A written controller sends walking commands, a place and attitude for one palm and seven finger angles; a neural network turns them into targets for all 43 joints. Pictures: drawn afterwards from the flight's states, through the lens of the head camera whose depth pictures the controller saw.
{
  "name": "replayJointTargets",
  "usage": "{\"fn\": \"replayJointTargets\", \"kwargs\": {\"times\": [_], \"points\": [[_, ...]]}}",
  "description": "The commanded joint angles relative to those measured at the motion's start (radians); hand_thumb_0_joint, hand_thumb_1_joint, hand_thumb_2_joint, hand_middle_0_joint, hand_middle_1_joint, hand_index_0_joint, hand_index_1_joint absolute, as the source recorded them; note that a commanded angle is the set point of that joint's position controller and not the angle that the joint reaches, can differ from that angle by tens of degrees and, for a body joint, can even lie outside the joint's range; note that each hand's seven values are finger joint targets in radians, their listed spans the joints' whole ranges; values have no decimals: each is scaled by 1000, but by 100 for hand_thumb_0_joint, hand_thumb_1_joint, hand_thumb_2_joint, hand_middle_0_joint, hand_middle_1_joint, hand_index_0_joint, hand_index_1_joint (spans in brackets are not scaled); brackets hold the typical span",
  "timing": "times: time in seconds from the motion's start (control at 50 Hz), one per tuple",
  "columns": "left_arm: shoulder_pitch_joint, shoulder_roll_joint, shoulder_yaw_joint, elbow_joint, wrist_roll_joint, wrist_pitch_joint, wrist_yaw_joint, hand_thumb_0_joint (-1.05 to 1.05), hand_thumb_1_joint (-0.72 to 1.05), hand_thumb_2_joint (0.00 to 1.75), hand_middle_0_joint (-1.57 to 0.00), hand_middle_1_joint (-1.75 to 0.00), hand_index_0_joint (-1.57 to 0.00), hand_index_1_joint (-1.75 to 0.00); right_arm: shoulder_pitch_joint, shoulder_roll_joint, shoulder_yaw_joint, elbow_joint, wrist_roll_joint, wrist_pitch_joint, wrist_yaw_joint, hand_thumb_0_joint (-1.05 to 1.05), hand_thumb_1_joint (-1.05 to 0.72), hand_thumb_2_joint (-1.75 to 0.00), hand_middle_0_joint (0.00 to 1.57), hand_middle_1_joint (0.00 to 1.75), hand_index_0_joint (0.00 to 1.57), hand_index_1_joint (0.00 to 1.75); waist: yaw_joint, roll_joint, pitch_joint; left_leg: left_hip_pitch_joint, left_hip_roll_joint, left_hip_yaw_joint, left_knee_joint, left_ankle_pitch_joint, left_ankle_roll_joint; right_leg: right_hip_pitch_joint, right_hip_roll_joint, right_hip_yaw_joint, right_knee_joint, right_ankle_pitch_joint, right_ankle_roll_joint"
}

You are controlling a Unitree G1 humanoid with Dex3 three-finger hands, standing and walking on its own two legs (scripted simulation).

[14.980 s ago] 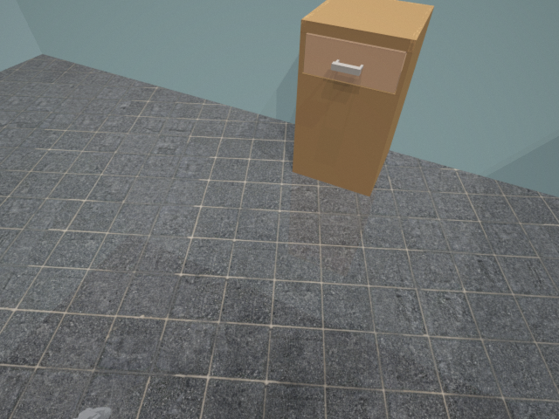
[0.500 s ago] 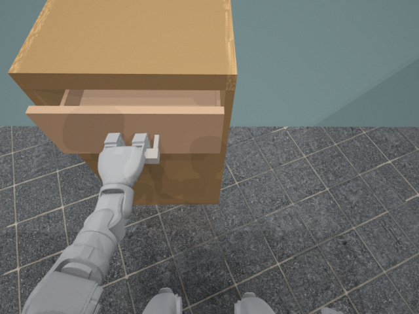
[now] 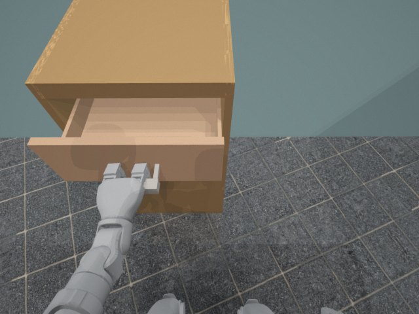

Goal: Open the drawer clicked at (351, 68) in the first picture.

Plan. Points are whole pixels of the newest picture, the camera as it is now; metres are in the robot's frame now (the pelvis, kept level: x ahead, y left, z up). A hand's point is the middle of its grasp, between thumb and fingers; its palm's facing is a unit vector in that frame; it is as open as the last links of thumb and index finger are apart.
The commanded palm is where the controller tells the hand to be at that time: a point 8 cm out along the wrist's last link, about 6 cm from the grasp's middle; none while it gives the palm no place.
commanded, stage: pull the drawer open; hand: left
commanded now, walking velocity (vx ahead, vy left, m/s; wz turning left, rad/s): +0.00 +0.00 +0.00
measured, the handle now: (133, 177) +0.40 +0.18 -0.04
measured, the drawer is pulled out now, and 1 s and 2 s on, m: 0.13 0.24 0.30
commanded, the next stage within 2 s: open the thumb to release the handle in 1.62 s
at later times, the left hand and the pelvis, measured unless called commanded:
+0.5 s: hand (125, 233) +0.29 +0.18 -0.06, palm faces +0.00 -0.08 -1.00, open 5.8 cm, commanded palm +0.25 +0.19 -0.01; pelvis -0.01 -0.01 +0.00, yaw +1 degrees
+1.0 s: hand (121, 261) +0.23 +0.18 -0.06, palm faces -0.01 -0.08 -1.00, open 5.8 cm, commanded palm +0.19 +0.18 -0.01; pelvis -0.01 -0.01 -0.01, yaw +1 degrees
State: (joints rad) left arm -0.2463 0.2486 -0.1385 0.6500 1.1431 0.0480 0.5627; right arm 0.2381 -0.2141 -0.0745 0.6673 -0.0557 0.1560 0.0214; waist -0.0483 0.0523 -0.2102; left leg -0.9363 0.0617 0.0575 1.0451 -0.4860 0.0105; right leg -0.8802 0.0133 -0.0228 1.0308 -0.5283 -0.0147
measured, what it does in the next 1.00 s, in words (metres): stands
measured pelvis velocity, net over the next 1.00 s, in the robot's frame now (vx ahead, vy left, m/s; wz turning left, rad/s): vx -0.01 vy -0.01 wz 0.01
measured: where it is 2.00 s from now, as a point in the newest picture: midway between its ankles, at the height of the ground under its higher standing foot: outside the picture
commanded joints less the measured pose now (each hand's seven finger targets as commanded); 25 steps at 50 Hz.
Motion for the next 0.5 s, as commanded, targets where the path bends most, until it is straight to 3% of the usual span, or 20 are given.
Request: {"fn": "replayJointTargets", "kwargs": {"times": [0.0, 0.02, 0.1, 0.2, 0.26, 0.3, 0.36, 0.4, 0.48], "points": [[-111, 109, 62, -189, -6, 6, 55, 0, 90, 90, -40, -135, -40, -135, 4, -132, -41, -104, 2, -31, -15, 0, -90, -90, 20, 30, 20, 30, 17, -46, -339, 321, -59, -30, -73, 454, 20, 158, 41, -19, -107, 532, -32], [-114, 89, 41, -195, -6, 7, 54, 0, 90, 90, -40, -135, -40, -135, 2, -131, -40, -104, 4, -33, -16, 0, -90, -90, 20, 30, 20, 30, 10, -41, -334, 325, -59, -28, -73, 444, 22, 152, 39, -17, -110, 528, -31], [-91, 109, 59, -221, -9, 7, 56, 0, 90, 90, -40, -135, -40, -135, -20, -128, -35, -112, 3, -40, -22, 0, -90, -90, 20, 30, 20, 30, 19, -41, -330, 317, -64, -26, -75, 421, 21, 161, 37, -14, -111, 515, -32], [25, 126, 83, -275, -18, -1, 53, 0, 90, 90, -40, -135, -40, -135, -44, -125, -29, -136, 4, -50, -23, 0, -90, -90, 20, 30, 20, 30, 46, -44, -339, 310, -69, -18, -75, 416, 20, 196, 35, -7, -108, 537, -32], [68, 129, 86, -280, -13, -6, 55, 0, 90, 90, -40, -135, -40, -135, -60, -123, -25, -146, 6, -56, -25, 0, -90, -90, 20, 30, 20, 30, 47, -46, -290, 283, -74, -14, -72, 372, 20, 181, 32, -4, -114, 511, -30], [78, 153, 113, -301, -10, -13, 61, 0, 90, 90, -40, -135, -40, -135, -72, -122, -24, -145, 3, -59, -28, 0, -90, -90, 20, 30, 20, 30, 53, -45, -302, 277, -74, -15, -65, 369, 20, 183, 32, 3, -107, 513, -31], [93, 139, 96, -310, 1, -11, 68, 0, 90, 90, -40, -135, -40, -135, -81, -122, -21, -153, 4, -62, -26, 0, -90, -90, 20, 30, 20, 30, 50, -33, -262, 271, -75, -16, -66, 334, 19, 147, 33, -1, -109, 459, -33], [106, 157, 118, -336, 2, -8, 76, 0, 90, 90, -40, -135, -40, -135, -90, -123, -22, -155, 1, -62, -27, 0, -90, -90, 20, 30, 20, 30, 59, -34, -301, 281, -75, -17, -60, 348, 17, 157, 33, 2, -100, 464, -34], [153, 123, 78, -355, -2, 13, 78, 0, 90, 90, -40, -135, -40, -135, -104, -120, -17, -164, 4, -62, -23, 0, -90, -90, 20, 30, 20, 30, 57, -28, -288, 290, -76, -17, -63, 339, 18, 150, 33, -1, -104, 455, -33]]}}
